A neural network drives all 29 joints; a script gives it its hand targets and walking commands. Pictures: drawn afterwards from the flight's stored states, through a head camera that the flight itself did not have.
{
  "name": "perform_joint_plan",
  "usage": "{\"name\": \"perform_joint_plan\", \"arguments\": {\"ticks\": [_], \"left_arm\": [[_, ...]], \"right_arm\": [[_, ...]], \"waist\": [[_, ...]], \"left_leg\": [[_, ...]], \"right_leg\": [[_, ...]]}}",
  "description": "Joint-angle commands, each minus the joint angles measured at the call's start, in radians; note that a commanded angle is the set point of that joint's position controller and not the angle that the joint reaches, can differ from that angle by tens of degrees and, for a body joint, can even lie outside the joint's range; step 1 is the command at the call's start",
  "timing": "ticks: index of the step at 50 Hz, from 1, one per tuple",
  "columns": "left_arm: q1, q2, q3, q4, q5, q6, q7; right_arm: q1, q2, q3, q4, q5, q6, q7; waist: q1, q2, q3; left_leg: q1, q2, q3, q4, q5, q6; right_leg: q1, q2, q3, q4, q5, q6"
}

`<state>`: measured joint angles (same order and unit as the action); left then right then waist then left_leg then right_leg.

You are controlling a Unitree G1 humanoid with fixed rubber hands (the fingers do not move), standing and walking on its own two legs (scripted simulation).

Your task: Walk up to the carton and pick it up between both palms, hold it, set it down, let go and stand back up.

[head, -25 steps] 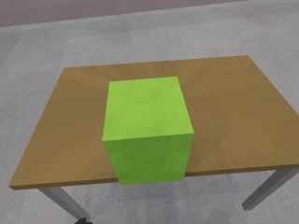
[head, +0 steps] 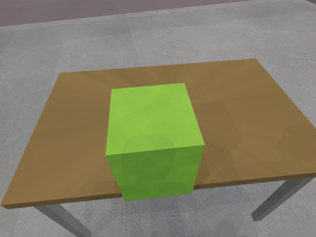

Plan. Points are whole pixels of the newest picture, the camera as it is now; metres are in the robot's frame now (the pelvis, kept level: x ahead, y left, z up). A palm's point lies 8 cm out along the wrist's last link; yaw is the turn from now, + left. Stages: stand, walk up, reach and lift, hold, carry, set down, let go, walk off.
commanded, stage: stand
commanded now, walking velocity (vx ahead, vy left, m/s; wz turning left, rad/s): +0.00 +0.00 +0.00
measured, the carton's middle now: (153, 143) +0.37 +0.03 +0.03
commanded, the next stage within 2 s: none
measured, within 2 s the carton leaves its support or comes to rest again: neither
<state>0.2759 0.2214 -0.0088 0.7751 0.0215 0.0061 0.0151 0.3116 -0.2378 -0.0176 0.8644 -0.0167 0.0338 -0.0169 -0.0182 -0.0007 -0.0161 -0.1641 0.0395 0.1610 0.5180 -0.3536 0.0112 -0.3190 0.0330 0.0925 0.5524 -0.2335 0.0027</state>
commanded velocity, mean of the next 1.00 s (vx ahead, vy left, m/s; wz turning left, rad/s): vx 0.00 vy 0.00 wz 0.00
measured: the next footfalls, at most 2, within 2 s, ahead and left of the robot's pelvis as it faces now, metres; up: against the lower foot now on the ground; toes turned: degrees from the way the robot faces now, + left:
none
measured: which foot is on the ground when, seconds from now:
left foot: down 0.00-1.00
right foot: down 0.00-1.00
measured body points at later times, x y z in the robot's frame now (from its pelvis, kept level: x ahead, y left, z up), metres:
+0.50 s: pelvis +0.01 +0.00 +0.00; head +0.01 +0.00 +0.45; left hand +0.08 +0.25 -0.14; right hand +0.02 -0.25 -0.15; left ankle -0.05 +0.10 -0.73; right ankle +0.04 -0.12 -0.73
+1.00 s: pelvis +0.01 +0.01 +0.00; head +0.02 +0.00 +0.45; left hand +0.04 +0.24 -0.15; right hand -0.02 -0.23 -0.15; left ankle -0.05 +0.10 -0.73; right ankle +0.04 -0.12 -0.73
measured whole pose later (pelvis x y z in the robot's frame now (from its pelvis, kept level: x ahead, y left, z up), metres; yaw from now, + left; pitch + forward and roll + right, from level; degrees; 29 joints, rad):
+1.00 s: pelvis +0.01 +0.01 +0.00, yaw -1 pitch -1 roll +0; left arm 0.27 0.19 -0.02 1.02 0.01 0.02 0.04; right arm 0.35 -0.18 -0.02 1.08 -0.02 0.03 -0.04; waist -0.01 0.00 0.03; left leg -0.09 0.03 0.17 0.45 -0.34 0.02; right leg -0.25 0.03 0.10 0.50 -0.22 0.01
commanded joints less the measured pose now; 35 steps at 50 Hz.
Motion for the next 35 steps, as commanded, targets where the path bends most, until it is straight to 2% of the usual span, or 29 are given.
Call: {"name": "perform_joint_plan", "arguments": {"ticks": [1, 2, 6, 8, 12, 13, 15, 18, 21, 22, 27, 29, 32, 35], "left_arm": [[0.017, 0.101, 0.027, -0.032, -0.002, -0.008, 0.008], [0.006, 0.105, 0.028, -0.027, 0.000, -0.008, 0.008], [0.019, 0.099, 0.026, -0.009, -0.003, -0.008, 0.012], [0.027, 0.095, 0.025, 0.006, -0.003, -0.006, 0.013], [0.029, 0.100, 0.025, 0.030, -0.004, -0.006, 0.017], [0.031, 0.103, 0.024, 0.040, -0.004, -0.005, 0.018], [0.029, 0.103, 0.023, 0.049, -0.005, -0.006, 0.019], [0.026, 0.101, 0.022, 0.066, -0.003, 0.000, 0.020], [0.039, 0.095, 0.020, 0.089, -0.005, 0.000, 0.021], [0.039, 0.095, 0.020, 0.091, -0.005, 0.000, 0.022], [0.029, 0.091, 0.015, 0.119, -0.008, 0.001, 0.025], [0.030, 0.090, 0.015, 0.130, -0.007, 0.001, 0.025], [0.036, 0.077, 0.009, 0.149, -0.008, 0.004, 0.026], [0.031, 0.084, 0.009, 0.166, -0.007, 0.003, 0.026]], "right_arm": [[0.037, -0.108, -0.028, -0.014, 0.001, -0.009, -0.005], [0.044, -0.102, -0.025, -0.009, 0.001, -0.009, -0.005], [0.045, -0.110, -0.027, 0.011, 0.000, -0.010, -0.007], [0.043, -0.117, -0.029, 0.019, 0.000, -0.014, -0.008], [0.049, -0.111, -0.028, 0.041, -0.001, -0.013, -0.012], [0.051, -0.103, -0.026, 0.046, 0.000, -0.014, -0.012], [0.072, -0.093, -0.027, 0.066, 0.000, -0.012, -0.013], [0.070, -0.089, -0.027, 0.083, 0.002, -0.008, -0.015], [0.073, -0.087, -0.025, 0.093, 0.001, -0.007, -0.017], [0.076, -0.085, -0.025, 0.105, 0.001, -0.007, -0.017], [0.089, -0.077, -0.023, 0.128, 0.001, -0.008, -0.019], [0.079, -0.074, -0.022, 0.133, 0.000, -0.009, -0.020], [0.092, -0.067, -0.023, 0.153, -0.001, -0.008, -0.021], [0.093, -0.059, -0.021, 0.164, 0.000, -0.007, -0.021]], "waist": [[0.003, -0.010, 0.046], [-0.006, -0.011, 0.046], [0.000, -0.032, 0.045], [0.001, -0.003, 0.015], [0.001, -0.002, 0.020], [0.003, -0.019, 0.028], [-0.005, -0.006, 0.022], [0.000, 0.020, 0.059], [0.003, -0.007, 0.064], [0.004, 0.013, 0.071], [0.000, -0.014, 0.077], [0.003, 0.004, 0.071], [0.007, -0.022, 0.085], [0.002, -0.010, 0.087]], "left_leg": [[-0.028, 0.073, -0.117, -0.132, 0.048, 0.051], [-0.029, 0.075, -0.122, -0.140, 0.047, 0.052], [-0.009, 0.074, -0.118, -0.144, 0.066, 0.051], [0.013, 0.082, -0.119, -0.148, 0.090, 0.058], [0.030, 0.084, -0.108, -0.140, 0.146, 0.061], [0.035, 0.080, -0.107, -0.134, 0.159, 0.058], [0.043, 0.076, -0.099, -0.133, 0.171, 0.055], [0.024, 0.076, -0.100, -0.149, 0.135, 0.054], [0.022, 0.084, -0.105, -0.148, 0.133, 0.058], [0.028, 0.077, -0.099, -0.148, 0.146, 0.053], [0.040, 0.080, -0.098, -0.151, 0.151, 0.055], [0.044, 0.083, -0.098, -0.155, 0.148, 0.055], [0.034, 0.076, -0.097, -0.162, 0.114, 0.051], [0.042, 0.076, -0.093, -0.166, 0.101, 0.049]], "right_leg": [[-0.003, -0.056, 0.077, -0.082, 0.206, -0.036], [0.007, -0.055, 0.075, -0.074, 0.209, -0.035], [0.005, -0.053, 0.076, -0.083, 0.210, -0.032], [0.020, -0.048, 0.058, -0.072, 0.223, -0.027], [0.031, -0.052, 0.052, -0.068, 0.268, -0.027], [0.023, -0.056, 0.058, -0.068, 0.282, -0.029], [0.035, -0.058, 0.061, -0.068, 0.293, -0.030], [0.024, -0.057, 0.063, -0.078, 0.259, -0.031], [0.031, -0.056, 0.060, -0.084, 0.260, -0.030], [0.029, -0.060, 0.066, -0.085, 0.274, -0.032], [0.029, -0.061, 0.064, -0.090, 0.275, -0.033], [0.033, -0.059, 0.061, -0.087, 0.273, -0.035], [0.037, -0.061, 0.065, -0.099, 0.260, -0.034], [0.028, -0.061, 0.068, -0.102, 0.250, -0.036]]}}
